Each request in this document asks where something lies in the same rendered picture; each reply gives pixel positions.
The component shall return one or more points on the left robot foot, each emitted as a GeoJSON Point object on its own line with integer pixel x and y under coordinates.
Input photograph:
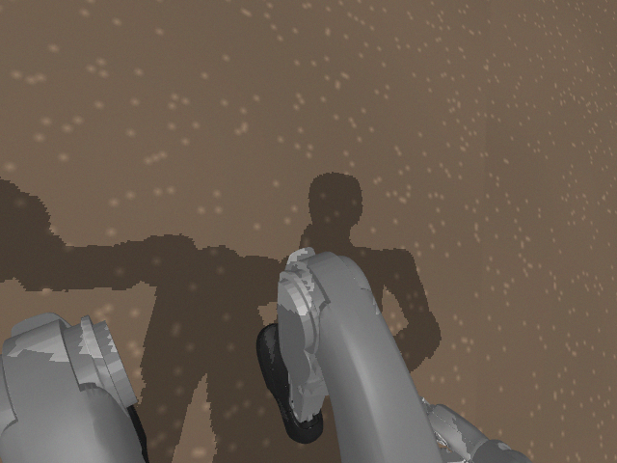
{"type": "Point", "coordinates": [139, 430]}

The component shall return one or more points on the right robot foot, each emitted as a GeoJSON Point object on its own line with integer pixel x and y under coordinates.
{"type": "Point", "coordinates": [275, 375]}

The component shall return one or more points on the right robot hand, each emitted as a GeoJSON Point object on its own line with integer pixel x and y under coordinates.
{"type": "Point", "coordinates": [455, 432]}

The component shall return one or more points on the right robot arm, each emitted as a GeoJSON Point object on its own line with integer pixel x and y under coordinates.
{"type": "Point", "coordinates": [495, 451]}

